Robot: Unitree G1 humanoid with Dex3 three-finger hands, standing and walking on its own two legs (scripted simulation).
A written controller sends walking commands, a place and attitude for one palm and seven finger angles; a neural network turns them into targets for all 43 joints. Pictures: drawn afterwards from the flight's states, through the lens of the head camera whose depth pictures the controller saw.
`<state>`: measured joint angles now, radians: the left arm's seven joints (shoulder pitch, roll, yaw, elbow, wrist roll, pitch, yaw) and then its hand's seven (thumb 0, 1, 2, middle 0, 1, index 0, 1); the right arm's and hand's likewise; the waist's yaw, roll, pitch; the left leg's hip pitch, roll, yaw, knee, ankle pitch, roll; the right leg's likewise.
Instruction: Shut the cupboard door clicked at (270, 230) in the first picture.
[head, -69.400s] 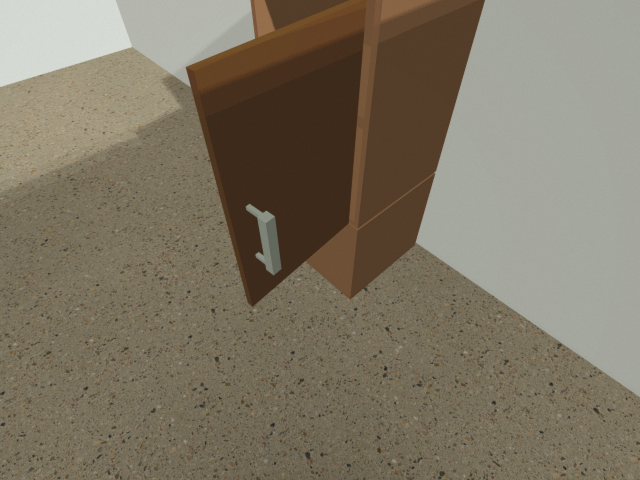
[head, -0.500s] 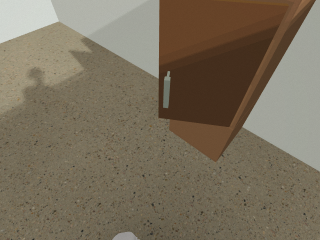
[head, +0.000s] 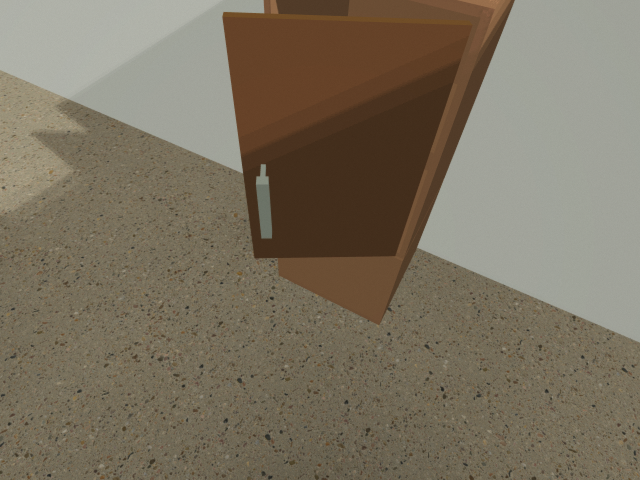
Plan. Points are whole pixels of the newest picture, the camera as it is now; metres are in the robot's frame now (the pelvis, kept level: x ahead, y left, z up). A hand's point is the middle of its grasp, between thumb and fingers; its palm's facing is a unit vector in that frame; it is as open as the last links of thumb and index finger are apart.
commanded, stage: take the last steps up to it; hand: left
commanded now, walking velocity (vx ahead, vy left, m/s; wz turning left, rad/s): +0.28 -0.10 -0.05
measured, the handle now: (265, 202) +0.66 +0.12 -0.12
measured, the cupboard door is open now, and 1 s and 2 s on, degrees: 32 32 32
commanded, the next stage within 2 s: come to a stop and stand still in 0.44 s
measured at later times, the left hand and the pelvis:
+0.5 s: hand out of the picture +0.12 +0.13 -0.21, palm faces +0.08 -0.99 -0.13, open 7.3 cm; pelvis +0.15 -0.04 -0.02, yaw +1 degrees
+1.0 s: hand (254, 408) +0.26 +0.10 -0.18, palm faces +0.05 -0.97 -0.25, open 7.3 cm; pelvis +0.20 -0.09 -0.01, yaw +2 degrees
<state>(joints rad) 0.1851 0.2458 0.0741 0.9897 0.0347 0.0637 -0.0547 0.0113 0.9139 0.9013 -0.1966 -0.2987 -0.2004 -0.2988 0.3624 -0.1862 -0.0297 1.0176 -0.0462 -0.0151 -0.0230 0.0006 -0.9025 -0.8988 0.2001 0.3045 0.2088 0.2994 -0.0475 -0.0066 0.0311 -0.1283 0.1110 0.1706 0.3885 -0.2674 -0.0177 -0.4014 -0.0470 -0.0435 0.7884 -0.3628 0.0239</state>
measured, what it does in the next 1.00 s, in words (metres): walks ahead: right foot, then left foot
